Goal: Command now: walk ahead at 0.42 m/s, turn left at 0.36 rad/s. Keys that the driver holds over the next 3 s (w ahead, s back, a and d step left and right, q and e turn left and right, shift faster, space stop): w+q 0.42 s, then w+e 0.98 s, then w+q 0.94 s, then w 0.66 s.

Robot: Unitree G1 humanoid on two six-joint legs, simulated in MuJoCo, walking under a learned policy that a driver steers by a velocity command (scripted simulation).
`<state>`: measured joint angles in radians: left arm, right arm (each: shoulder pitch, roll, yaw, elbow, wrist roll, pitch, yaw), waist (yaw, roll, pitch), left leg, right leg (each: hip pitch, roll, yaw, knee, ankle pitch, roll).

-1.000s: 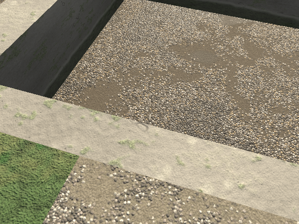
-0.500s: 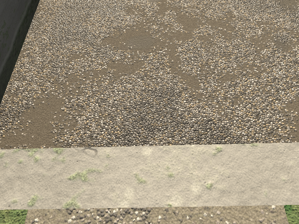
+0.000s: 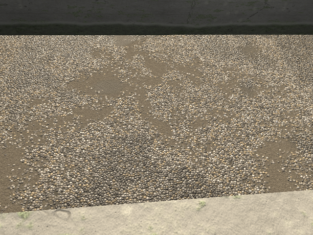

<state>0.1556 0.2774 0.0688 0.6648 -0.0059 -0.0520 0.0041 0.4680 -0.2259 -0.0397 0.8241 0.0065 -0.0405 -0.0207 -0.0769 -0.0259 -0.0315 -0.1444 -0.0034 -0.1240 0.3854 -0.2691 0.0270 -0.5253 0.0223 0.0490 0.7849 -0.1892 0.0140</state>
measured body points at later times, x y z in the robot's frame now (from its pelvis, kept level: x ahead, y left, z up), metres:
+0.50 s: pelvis +0.18 +0.01 -0.02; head +0.20 +0.03 +0.43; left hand +0.10 +0.27 -0.15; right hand +0.42 -0.18 -0.10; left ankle +0.28 +0.19 -0.70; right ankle +0.13 -0.14 -0.75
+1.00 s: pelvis +0.34 +0.08 -0.02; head +0.35 +0.08 +0.43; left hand +0.49 +0.35 -0.12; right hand +0.39 -0.18 -0.16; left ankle +0.31 +0.19 -0.75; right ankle +0.45 -0.02 -0.71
